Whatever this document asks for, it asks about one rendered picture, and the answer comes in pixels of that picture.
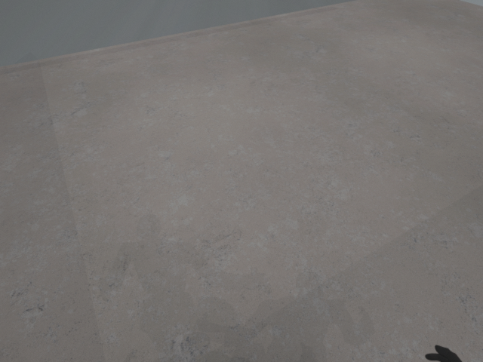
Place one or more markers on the right robot hand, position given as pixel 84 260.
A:
pixel 444 355

